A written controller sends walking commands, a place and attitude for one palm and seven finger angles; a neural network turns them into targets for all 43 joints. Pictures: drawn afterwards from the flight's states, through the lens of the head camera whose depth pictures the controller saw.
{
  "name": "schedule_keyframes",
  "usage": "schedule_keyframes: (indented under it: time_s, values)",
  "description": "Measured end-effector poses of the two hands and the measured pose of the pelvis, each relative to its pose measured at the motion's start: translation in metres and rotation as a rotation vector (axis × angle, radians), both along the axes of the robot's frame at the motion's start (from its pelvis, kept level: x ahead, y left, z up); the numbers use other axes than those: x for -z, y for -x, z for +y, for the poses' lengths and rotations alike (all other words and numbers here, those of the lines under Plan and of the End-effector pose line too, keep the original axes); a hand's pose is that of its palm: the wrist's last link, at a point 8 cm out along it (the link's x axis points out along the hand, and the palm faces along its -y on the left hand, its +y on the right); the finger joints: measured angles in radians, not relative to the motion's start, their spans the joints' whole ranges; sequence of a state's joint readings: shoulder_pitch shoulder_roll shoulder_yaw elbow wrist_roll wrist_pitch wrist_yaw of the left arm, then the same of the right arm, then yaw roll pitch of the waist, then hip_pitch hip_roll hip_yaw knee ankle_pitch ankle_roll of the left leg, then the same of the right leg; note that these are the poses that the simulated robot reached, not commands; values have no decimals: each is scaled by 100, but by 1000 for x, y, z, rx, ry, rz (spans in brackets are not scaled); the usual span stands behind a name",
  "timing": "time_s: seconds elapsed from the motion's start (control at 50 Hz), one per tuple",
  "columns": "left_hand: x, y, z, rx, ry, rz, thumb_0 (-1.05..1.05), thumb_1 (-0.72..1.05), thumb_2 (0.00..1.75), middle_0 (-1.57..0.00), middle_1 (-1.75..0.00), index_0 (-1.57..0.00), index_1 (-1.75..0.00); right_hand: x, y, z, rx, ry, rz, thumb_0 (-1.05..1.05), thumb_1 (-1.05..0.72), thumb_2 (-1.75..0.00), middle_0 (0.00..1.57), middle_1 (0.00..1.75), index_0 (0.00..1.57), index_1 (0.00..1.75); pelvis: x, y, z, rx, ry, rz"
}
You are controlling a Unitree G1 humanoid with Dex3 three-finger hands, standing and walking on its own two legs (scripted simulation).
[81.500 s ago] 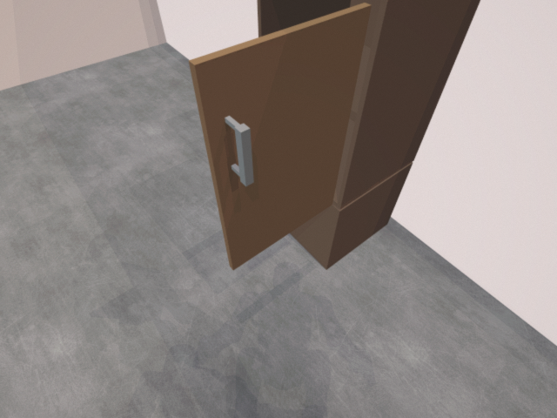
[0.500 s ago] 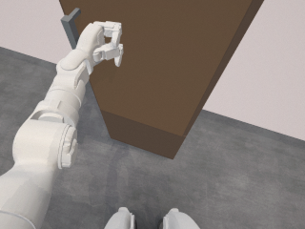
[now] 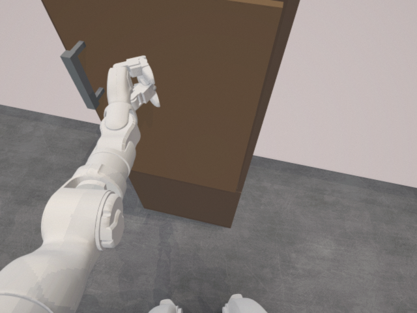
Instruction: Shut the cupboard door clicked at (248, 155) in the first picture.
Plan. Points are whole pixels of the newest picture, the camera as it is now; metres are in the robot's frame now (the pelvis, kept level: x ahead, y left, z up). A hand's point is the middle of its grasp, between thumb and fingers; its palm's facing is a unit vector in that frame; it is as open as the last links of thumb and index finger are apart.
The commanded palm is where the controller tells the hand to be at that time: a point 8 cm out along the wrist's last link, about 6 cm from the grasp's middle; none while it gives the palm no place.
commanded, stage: pull the fist back off the door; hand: left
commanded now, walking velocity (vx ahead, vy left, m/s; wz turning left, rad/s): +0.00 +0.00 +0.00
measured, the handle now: (86, 76) +0.57 +0.20 +0.12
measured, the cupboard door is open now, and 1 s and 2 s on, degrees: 0 0 0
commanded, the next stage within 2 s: draw the hand back to the body in 0.32 s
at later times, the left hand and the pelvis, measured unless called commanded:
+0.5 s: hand (143, 104) +0.47 +0.08 +0.13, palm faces +0.00 -1.00 -0.01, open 3.1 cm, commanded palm +0.43 +0.14 +0.13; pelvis +0.04 -0.02 +0.02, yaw +0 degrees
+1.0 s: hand (83, 152) +0.35 +0.15 +0.17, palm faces +0.02 -1.00 -0.08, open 3.1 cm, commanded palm +0.31 +0.21 +0.17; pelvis +0.03 -0.01 +0.03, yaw +1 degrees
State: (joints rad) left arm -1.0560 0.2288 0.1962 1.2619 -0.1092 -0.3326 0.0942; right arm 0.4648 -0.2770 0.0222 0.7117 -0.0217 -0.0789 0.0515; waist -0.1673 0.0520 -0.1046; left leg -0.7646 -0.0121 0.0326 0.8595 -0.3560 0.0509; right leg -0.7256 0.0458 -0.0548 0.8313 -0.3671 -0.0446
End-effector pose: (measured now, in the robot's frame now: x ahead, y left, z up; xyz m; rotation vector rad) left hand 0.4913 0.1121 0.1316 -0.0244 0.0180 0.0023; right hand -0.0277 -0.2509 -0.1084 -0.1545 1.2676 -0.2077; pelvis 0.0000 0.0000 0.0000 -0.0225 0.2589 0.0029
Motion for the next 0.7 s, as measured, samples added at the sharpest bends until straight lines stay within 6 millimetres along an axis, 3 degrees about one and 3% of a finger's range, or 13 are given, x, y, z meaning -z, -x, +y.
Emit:
schedule_keyframes:
  time_s: [0.08,0.16,0.26,0.4,0.48,0.58,0.7]
  values:
    - [5,4,-4,3,-12,-49,1,96,96,-130,-150,-130,-150,-5,-3,-7,23,11,-8,1,-90,-89,20,30,20,30,-3,-7,-3,17,-6,-8]
    - [15,11,-2,7,-39,-54,1,94,93,-130,-150,-130,-150,-7,-20,-12,35,10,-34,1,-90,-89,20,29,20,30,-6,-15,-5,30,-12,-19]
    - [21,26,9,-17,-27,-35,2,92,91,-130,-150,-130,-150,-10,-59,-15,30,2,-107,1,-90,-89,20,29,20,30,-12,-27,-9,39,-16,-45]
    - [0,39,17,-8,-41,-93,2,91,90,-130,-150,-130,-151,-17,-132,-16,-42,-6,-249,1,-90,-89,20,29,20,30,-16,-37,-14,14,-15,-80]
    - [-1,40,18,5,-38,-50,2,91,90,-130,-150,-130,-151,-25,-164,-15,-77,-9,-313,1,-90,-89,20,29,20,30,-18,-39,-16,2,-18,-89]
    - [3,52,31,-12,-16,-30,2,90,90,-130,-150,-130,-150,-36,-189,-13,-88,-14,-381,1,-90,-89,20,29,20,30,-22,-44,-17,14,-24,-102]
    - [-14,89,58,-23,-45,-107,2,90,90,-130,-150,-130,-150,-42,-203,-7,-103,-30,-426,1,-90,-89,20,29,20,30,-25,-47,-16,13,-26,-144]
